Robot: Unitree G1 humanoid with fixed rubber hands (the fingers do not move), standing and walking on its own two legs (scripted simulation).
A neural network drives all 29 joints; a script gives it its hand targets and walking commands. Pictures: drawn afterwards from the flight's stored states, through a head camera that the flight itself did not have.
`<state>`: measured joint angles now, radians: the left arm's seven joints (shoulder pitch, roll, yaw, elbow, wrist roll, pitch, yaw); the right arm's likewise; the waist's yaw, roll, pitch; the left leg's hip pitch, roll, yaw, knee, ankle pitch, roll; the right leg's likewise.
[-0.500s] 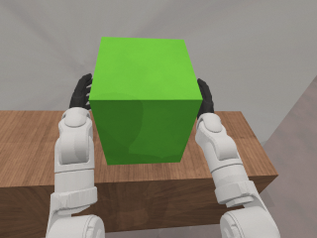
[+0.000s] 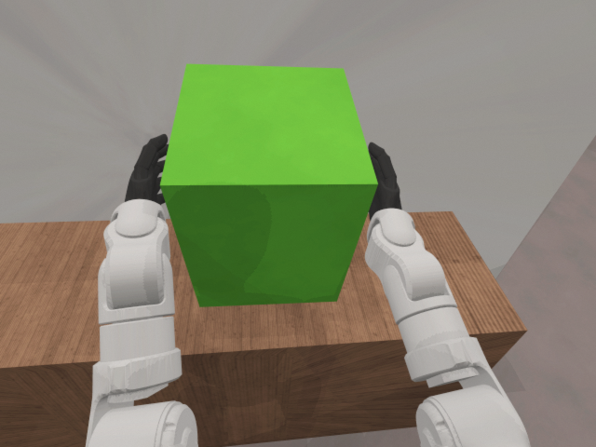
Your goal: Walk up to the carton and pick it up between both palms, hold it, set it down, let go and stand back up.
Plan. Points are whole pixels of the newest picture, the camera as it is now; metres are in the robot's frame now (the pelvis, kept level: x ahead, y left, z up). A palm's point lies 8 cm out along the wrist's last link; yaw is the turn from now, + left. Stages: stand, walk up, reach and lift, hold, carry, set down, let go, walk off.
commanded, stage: hold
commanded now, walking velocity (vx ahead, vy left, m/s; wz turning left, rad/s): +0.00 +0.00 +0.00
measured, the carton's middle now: (268, 193) +0.40 +0.00 +0.17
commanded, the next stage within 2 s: none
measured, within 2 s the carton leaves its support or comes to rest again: neither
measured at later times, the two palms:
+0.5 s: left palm (145, 203) +0.35 +0.15 +0.19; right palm (381, 211) +0.34 -0.14 +0.17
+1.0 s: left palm (144, 209) +0.35 +0.15 +0.19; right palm (380, 210) +0.34 -0.14 +0.18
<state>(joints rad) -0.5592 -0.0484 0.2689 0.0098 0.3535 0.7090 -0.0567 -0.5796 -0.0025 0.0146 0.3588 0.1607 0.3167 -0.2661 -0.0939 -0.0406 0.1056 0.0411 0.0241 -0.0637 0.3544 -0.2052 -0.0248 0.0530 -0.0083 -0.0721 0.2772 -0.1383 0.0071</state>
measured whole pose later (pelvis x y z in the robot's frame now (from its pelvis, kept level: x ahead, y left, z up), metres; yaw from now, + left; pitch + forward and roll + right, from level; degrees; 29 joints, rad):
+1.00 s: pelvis -0.01 +0.00 +0.00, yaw +0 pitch -11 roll -1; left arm -0.56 -0.04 0.27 0.03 0.35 0.72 -0.05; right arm -0.58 0.01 0.00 0.38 0.15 0.31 -0.26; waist -0.09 -0.06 0.11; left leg 0.04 0.02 -0.06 0.35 -0.20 -0.03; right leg 0.05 -0.01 -0.07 0.28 -0.13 0.00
